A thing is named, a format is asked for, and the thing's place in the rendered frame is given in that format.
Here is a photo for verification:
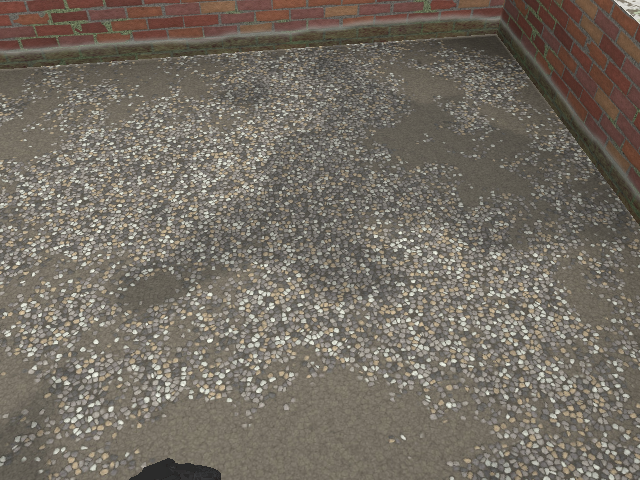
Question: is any left robot hand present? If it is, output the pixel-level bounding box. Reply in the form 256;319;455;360
129;458;221;480

